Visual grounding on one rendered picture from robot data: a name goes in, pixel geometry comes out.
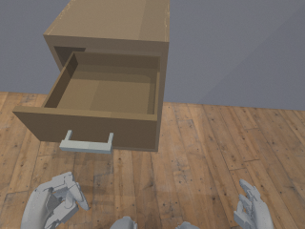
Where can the robot left hand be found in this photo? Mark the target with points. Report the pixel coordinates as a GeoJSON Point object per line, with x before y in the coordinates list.
{"type": "Point", "coordinates": [44, 201]}

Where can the cabinet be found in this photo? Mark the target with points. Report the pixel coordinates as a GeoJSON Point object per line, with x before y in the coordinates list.
{"type": "Point", "coordinates": [136, 27]}

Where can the handle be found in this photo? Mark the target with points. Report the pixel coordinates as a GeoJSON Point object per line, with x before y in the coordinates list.
{"type": "Point", "coordinates": [86, 146]}

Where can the drawer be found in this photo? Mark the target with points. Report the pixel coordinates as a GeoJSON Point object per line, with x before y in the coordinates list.
{"type": "Point", "coordinates": [99, 93]}

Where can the robot right hand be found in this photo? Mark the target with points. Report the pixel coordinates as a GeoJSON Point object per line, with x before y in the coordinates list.
{"type": "Point", "coordinates": [257, 214]}

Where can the robot left thigh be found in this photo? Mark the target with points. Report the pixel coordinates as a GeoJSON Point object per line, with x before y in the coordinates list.
{"type": "Point", "coordinates": [124, 224]}

